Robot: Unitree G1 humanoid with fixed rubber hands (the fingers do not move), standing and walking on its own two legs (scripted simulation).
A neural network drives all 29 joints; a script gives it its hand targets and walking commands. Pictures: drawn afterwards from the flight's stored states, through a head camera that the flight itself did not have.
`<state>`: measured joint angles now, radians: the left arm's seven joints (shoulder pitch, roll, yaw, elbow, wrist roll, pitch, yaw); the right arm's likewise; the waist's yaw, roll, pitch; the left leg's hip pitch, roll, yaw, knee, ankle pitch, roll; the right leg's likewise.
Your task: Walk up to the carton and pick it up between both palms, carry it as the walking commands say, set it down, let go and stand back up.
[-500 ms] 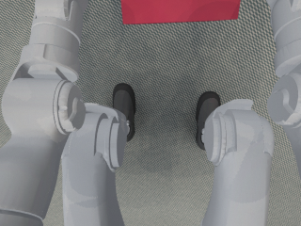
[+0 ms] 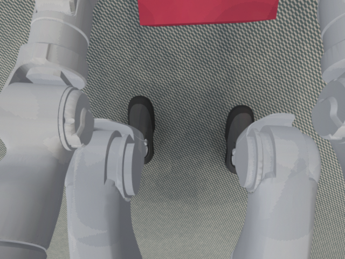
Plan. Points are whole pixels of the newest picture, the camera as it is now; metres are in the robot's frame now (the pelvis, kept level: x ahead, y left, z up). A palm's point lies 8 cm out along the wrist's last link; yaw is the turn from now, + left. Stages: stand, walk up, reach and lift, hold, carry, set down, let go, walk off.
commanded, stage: reach and lift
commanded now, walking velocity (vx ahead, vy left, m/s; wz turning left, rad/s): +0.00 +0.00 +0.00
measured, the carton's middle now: out of the picture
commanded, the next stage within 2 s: none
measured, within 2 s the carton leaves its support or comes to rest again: leaves its support in 1.16 s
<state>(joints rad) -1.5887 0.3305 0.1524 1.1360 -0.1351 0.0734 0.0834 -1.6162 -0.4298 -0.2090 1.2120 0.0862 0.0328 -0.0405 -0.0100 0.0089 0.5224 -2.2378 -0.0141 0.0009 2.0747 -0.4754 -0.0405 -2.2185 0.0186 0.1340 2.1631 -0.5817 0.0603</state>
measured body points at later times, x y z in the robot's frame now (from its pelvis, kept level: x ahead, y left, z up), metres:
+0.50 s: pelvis +0.00 +0.00 +0.00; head +0.40 -0.03 +0.19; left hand +0.57 +0.12 -0.22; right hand +0.57 -0.20 -0.22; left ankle +0.14 +0.13 -0.35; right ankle +0.11 -0.15 -0.35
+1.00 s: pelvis +0.00 +0.00 +0.00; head +0.40 -0.03 +0.19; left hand +0.57 +0.12 -0.22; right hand +0.57 -0.20 -0.22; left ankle +0.14 +0.13 -0.35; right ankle +0.11 -0.15 -0.35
